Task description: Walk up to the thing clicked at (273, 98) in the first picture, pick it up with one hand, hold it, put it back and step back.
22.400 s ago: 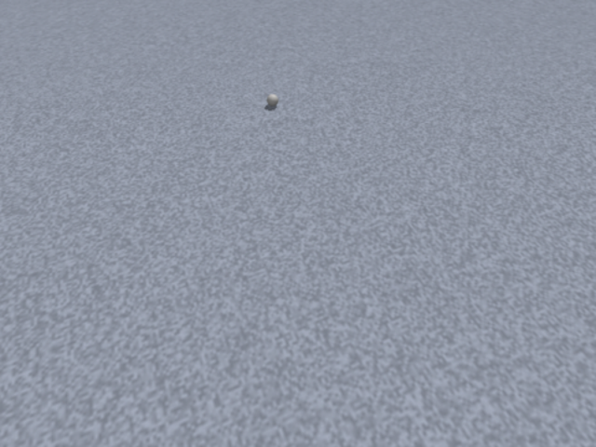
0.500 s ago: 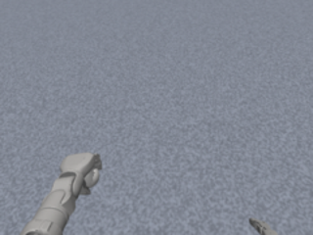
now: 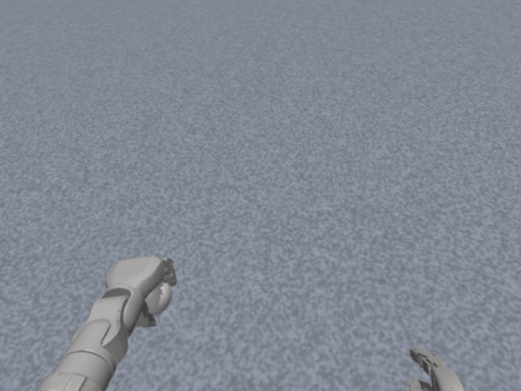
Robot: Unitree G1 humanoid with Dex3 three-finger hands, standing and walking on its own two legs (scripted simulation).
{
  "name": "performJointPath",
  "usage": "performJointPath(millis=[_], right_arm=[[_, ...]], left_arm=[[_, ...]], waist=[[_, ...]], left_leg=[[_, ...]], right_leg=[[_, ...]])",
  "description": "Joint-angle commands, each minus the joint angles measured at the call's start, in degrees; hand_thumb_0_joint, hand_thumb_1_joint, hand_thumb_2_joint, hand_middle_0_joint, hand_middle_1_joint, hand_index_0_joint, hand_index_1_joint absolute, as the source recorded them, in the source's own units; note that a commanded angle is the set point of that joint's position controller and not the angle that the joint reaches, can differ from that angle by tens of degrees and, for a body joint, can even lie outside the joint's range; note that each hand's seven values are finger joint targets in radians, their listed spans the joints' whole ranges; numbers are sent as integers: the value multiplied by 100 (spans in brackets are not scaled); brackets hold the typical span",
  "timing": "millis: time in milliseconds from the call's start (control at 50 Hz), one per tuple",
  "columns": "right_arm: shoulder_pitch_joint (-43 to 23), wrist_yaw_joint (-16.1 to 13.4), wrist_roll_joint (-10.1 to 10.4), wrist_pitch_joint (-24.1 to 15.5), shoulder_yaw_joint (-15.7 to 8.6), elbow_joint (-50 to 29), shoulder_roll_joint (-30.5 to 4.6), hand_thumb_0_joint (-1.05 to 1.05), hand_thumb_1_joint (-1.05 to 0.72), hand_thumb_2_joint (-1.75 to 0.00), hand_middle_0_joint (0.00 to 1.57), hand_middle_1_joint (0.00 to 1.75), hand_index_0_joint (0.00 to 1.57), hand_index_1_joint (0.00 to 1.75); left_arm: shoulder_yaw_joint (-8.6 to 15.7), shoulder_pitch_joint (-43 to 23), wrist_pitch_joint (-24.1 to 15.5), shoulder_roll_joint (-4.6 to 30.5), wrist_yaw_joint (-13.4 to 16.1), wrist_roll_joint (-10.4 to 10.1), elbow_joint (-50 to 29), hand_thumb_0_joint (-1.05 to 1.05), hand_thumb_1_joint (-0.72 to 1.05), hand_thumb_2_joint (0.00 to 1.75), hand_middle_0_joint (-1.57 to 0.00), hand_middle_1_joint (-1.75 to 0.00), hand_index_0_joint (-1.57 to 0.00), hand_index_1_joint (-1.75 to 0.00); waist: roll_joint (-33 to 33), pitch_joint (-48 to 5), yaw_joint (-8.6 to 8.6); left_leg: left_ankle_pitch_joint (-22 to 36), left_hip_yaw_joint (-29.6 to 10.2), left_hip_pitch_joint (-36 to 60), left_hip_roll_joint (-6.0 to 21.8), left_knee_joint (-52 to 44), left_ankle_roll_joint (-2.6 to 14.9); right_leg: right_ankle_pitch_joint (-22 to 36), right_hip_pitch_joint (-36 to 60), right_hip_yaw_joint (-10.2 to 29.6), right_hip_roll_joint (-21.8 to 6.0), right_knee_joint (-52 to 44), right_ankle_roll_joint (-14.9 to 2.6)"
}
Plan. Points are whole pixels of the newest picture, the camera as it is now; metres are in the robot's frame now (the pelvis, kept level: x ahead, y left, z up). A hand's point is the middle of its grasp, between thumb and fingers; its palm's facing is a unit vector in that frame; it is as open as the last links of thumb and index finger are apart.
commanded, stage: hold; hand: left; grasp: from above
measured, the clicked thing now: (151, 295) +0.31 +0.22 -0.07
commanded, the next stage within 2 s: crouch in 0.88 s
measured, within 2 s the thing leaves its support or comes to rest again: neither
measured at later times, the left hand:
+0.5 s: hand (141, 301) +0.28 +0.22 -0.04, palm faces -0.47 -0.07 -0.88, open 9.2 cm
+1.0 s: hand (146, 296) +0.29 +0.22 -0.04, palm faces -0.47 -0.07 -0.88, open 9.2 cm
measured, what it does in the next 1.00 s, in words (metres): stands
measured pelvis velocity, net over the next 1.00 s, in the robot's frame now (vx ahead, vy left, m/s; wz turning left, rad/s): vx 0.01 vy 0.00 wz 0.00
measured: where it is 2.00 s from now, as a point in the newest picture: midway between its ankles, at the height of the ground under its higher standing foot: outside the picture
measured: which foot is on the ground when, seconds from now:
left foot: down 0.00-1.00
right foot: down 0.00-1.00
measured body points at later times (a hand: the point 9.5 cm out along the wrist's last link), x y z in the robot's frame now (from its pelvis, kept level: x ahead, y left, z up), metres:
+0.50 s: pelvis +0.00 +0.00 +0.00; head +0.01 -0.02 +0.45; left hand +0.30 +0.22 +0.01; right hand +0.15 -0.25 -0.11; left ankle +0.03 +0.13 -0.73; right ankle +0.02 -0.13 -0.73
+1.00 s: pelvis +0.01 +0.00 +0.01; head +0.02 -0.02 +0.45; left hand +0.31 +0.22 +0.01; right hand +0.15 -0.26 -0.11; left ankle +0.03 +0.13 -0.73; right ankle +0.02 -0.13 -0.73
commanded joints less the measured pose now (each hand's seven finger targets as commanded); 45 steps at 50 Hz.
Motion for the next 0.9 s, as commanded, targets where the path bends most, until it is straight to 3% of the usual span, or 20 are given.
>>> performJointPath(millis=[0,40,80,120,240,280,320,340,400,480,560,600,620,660,700,740,800,840,860,880], right_arm=[[-561,-65,24,-248,-186,-803,-755,0,-91,-90,20,30,20,30],[-571,-67,24,-242,-190,-796,-756,0,-91,-90,20,30,20,30],[-593,-76,44,-242,-200,-787,-774,0,-91,-90,20,30,20,30],[-579,-77,36,-244,-196,-767,-754,0,-91,-90,20,30,20,30],[-698,-90,67,-246,-152,-814,-728,0,-91,-90,20,30,20,30],[-662,-97,71,-255,-151,-825,-711,0,-91,-90,20,30,20,30],[-661,-104,71,-254,-144,-811,-729,0,-91,-90,20,30,20,30],[-695,-102,75,-260,-134,-867,-698,0,-91,-90,20,30,20,30],[-671,-107,66,-250,-142,-863,-709,0,-91,-90,20,30,20,30],[-669,-119,64,-222,-154,-822,-735,0,-91,-90,20,30,20,30],[-628,-106,48,-230,-153,-763,-718,0,-91,-90,20,30,20,30],[-638,-104,57,-218,-173,-777,-711,0,-91,-90,20,30,20,30],[-650,-102,63,-202,-178,-766,-728,0,-91,-90,20,30,20,30],[-639,-92,51,-188,-187,-729,-707,0,-91,-90,20,30,20,30],[-604,-85,46,-175,-204,-699,-729,0,-91,-90,20,30,20,30],[-609,-86,61,-168,-216,-732,-736,0,-91,-90,20,30,20,30],[-670,-82,62,-156,-193,-798,-704,0,-91,-90,20,30,20,30],[-664,-90,67,-148,-203,-828,-709,0,-91,-90,20,30,20,30],[-648,-97,59,-136,-192,-820,-726,0,-91,-90,20,30,20,30],[-667,-94,55,-144,-180,-831,-698,0,-91,-90,20,30,20,30]], left_arm=[[694,-2192,17,1288,304,-16,-1402,0,53,74,-82,-89,-89,-82],[632,-2158,40,1239,280,-5,-1432,0,51,74,-81,-88,-88,-81],[755,-2070,62,1382,283,30,-1429,0,53,75,-82,-89,-90,-82],[658,-2132,56,1264,233,12,-1528,0,54,77,-83,-90,-90,-83],[692,-1962,80,1306,85,-67,-1448,0,54,76,-84,-88,-91,-81],[597,-2074,43,1243,16,-72,-1537,0,54,75,-82,-90,-90,-83],[692,-1938,22,1335,-23,-82,-1399,0,54,76,-83,-90,-90,-83],[563,-1951,-9,1197,-52,-86,-1543,0,54,75,-83,-90,-90,-82],[631,-1798,-38,1218,-48,-85,-1546,0,53,74,-81,-90,-89,-83],[758,-2136,-68,1404,53,-43,-1741,0,51,74,-81,-90,-88,-82],[648,-2131,-19,1226,183,30,-1639,0,51,70,-80,-89,-88,-80],[641,-2040,29,1193,212,23,-1614,0,51,72,-80,-89,-88,-81],[747,-1822,77,1268,232,13,-1402,0,51,74,-80,-89,-88,-81],[671,-2065,100,1224,204,8,-1565,0,52,75,-80,-90,-88,-82],[588,-1975,133,1163,172,32,-1359,0,53,73,-81,-90,-89,-82],[698,-1969,91,1284,122,-9,-1481,0,54,73,-81,-90,-89,-82],[563,-1893,47,1161,25,-5,-1559,0,55,73,-82,-90,-90,-82],[623,-1955,20,1236,17,19,-1700,0,55,73,-83,-89,-91,-81],[784,-2001,13,1391,41,6,-1607,0,55,74,-83,-89,-91,-81],[628,-1996,4,1218,44,13,-1599,0,55,74,-83,-89,-90,-82]], waist=[[-35,-1300,5],[-58,-1421,9],[66,-1436,58],[55,-1470,28],[-45,-1187,81],[-113,-1239,34],[-110,-1118,62],[-90,-1192,59],[-93,-1254,75],[120,-1359,69],[45,-1381,7],[-58,-1445,57],[-147,-1390,84],[-124,-1539,51],[-132,-1355,23],[-44,-1426,99],[-27,-1326,99],[39,-1407,97],[23,-1356,97],[-49,-1275,51]], left_leg=[[351,10,803,-255,-435,126],[537,-1,906,-238,-434,120],[668,-4,951,-229,-449,89],[694,-23,1004,-204,-474,92],[645,-12,920,-217,-566,114],[713,-13,936,-209,-548,122],[627,-12,922,-208,-595,125],[674,-7,969,-224,-595,122],[841,-13,1023,-230,-579,115],[927,-46,1190,-184,-615,72],[943,-12,1186,-208,-579,87],[1112,13,1190,-234,-529,107],[1172,18,1161,-240,-527,112],[1301,40,1216,-253,-479,130],[1252,28,1146,-229,-512,119],[1211,22,1150,-233,-539,109],[1182,-6,1113,-229,-581,105],[1231,2,1164,-238,-575,104],[1172,15,1143,-247,-568,111],[1108,4,1114,-238,-580,117]], right_leg=[[323,121,-29,193,-666,-96],[489,202,-50,200,-638,-95],[581,238,-75,216,-608,-119],[630,249,-83,233,-609,-123],[568,261,-77,214,-723,-111],[631,263,-80,227,-711,-106],[545,278,-81,224,-751,-110],[585,272,-67,217,-742,-114],[725,349,-77,218,-725,-120],[781,317,-108,248,-698,-146],[828,306,-105,231,-710,-134],[1007,397,-98,209,-713,-108],[1064,448,-99,200,-723,-97],[1261,497,-82,181,-703,-72],[1193,448,-109,200,-715,-90],[1134,490,-100,196,-717,-107],[1079,440,-115,203,-719,-129],[1132,464,-103,198,-713,-137],[1068,479,-90,192,-760,-120],[1013,423,-100,199,-762,-123]])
